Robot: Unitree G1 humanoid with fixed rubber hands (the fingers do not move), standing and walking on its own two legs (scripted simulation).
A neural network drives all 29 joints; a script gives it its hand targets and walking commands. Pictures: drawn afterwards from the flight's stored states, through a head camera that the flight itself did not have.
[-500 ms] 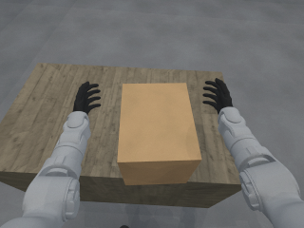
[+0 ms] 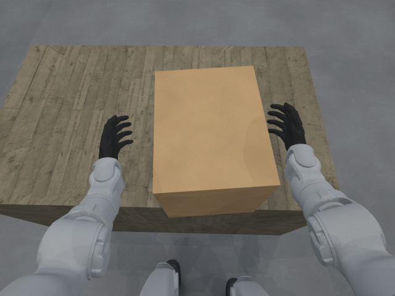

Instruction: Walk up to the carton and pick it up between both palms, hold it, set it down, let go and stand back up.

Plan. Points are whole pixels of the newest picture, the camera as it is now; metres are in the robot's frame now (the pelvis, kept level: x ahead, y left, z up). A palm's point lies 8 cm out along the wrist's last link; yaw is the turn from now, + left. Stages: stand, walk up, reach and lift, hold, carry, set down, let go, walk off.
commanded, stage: reach and lift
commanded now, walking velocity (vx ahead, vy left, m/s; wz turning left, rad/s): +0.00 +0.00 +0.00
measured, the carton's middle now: (208, 147) +0.43 +0.00 -0.07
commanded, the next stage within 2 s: none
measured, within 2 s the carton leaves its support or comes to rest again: neither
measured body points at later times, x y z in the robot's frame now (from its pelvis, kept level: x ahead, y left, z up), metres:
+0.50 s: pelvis -0.01 +0.00 -0.04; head +0.14 +0.00 +0.38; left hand +0.41 +0.18 -0.07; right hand +0.45 -0.15 -0.05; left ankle +0.05 +0.13 -0.70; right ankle -0.01 -0.13 -0.70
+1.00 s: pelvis -0.01 +0.00 -0.02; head +0.14 +0.00 +0.40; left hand +0.40 +0.17 -0.06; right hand +0.43 -0.14 -0.05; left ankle +0.05 +0.13 -0.70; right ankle -0.01 -0.13 -0.70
